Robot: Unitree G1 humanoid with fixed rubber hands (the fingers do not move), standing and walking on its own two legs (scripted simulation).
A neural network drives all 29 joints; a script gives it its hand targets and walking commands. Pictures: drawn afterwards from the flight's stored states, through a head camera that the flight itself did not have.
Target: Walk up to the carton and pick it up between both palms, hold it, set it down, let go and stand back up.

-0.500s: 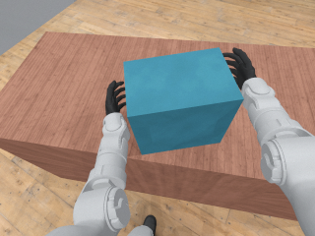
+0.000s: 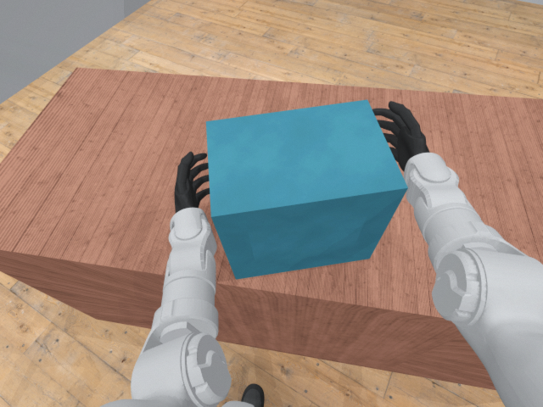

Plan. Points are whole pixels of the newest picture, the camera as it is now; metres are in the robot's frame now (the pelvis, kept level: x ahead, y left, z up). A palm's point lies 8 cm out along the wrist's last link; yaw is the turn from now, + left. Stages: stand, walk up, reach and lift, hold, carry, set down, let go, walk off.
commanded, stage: reach and lift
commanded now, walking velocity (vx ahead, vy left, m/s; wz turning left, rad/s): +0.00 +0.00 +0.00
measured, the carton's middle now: (296, 197) +0.42 +0.09 +0.00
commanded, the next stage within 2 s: none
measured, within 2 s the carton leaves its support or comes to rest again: leaves its support in 0.96 s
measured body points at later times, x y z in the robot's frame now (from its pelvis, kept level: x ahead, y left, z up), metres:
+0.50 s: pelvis +0.00 -0.01 +0.00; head +0.07 +0.00 +0.45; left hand +0.35 +0.25 +0.04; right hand +0.49 -0.07 +0.08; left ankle +0.03 +0.15 -0.74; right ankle -0.05 -0.10 -0.74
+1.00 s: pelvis -0.01 +0.01 +0.01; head +0.02 +0.02 +0.45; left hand +0.34 +0.25 +0.05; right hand +0.45 -0.07 +0.09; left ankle +0.03 +0.15 -0.74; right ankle -0.05 -0.10 -0.74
